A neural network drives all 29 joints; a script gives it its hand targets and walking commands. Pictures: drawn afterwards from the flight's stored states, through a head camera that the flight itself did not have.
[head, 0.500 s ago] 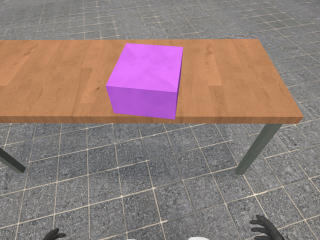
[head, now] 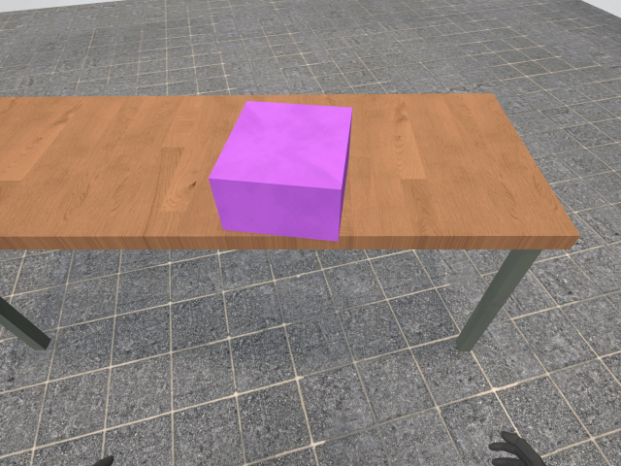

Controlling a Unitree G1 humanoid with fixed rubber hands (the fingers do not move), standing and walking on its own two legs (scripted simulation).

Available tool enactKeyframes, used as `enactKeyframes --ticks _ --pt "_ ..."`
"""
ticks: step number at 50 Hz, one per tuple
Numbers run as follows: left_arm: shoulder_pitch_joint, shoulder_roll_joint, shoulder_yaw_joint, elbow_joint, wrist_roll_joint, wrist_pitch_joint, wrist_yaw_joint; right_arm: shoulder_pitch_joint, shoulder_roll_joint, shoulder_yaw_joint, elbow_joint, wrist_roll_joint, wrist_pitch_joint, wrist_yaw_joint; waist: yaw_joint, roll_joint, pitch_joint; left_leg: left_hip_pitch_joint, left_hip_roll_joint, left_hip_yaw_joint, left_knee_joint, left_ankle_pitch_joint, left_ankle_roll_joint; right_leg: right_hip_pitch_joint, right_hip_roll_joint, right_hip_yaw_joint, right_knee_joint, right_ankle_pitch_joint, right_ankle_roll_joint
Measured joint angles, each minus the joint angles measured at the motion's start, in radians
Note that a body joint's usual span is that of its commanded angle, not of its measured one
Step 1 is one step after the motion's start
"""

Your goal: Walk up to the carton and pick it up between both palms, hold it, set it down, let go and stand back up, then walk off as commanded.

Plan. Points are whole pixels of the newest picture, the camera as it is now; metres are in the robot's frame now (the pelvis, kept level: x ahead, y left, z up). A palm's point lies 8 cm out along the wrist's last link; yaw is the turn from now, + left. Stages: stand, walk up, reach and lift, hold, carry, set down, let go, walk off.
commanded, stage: stand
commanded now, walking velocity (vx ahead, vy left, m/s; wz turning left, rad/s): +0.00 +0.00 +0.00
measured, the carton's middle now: (289, 166) +0.71 +0.03 -0.05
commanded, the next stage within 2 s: none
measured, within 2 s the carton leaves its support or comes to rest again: neither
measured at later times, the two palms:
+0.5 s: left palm out of the picture +0.08 +0.30 -0.09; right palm out of the picture +0.08 -0.29 -0.11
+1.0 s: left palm out of the picture +0.08 +0.30 -0.10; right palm out of the picture +0.07 -0.29 -0.10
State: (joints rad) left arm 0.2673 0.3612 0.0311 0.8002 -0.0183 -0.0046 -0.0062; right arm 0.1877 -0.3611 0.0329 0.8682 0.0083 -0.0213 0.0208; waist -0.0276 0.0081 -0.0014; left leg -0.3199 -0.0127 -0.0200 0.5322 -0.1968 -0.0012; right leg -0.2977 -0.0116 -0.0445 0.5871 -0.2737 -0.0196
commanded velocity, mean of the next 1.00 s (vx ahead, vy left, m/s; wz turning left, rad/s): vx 0.00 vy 0.00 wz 0.00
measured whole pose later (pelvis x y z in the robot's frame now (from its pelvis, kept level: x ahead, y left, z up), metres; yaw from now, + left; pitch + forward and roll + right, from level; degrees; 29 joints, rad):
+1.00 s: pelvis -0.01 +0.00 +0.00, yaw +0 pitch -1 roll +0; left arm 0.27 0.36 0.03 0.84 -0.02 -0.01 -0.01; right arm 0.19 -0.36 0.03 0.92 0.01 -0.02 0.02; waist -0.03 0.00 0.00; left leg -0.31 -0.01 -0.02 0.50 -0.17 0.00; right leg -0.29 -0.01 -0.04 0.54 -0.24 -0.02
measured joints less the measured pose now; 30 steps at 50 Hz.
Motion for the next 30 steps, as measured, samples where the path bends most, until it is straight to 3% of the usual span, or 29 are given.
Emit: enactKeyframes --ticks 30 --pt "0.000 -0.002 -0.002 0.040 0.000 -0.001 -0.002 0.002 0.000 0.000 0.041 0.000 0.004 0.001 0.000 -0.004 -0.001 0.006 0.005 0.000 -0.034 0.030 0.000 0.003 0.005 0.000 -0.031 0.030 0.000"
